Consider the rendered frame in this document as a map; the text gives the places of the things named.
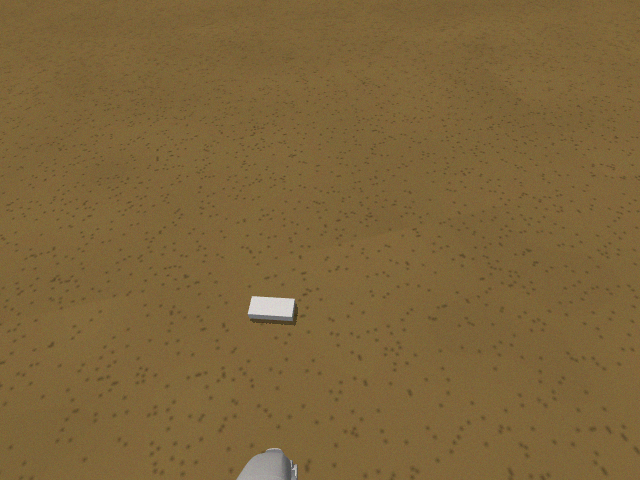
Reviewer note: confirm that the small box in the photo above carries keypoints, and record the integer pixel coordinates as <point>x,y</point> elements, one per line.
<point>271,308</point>

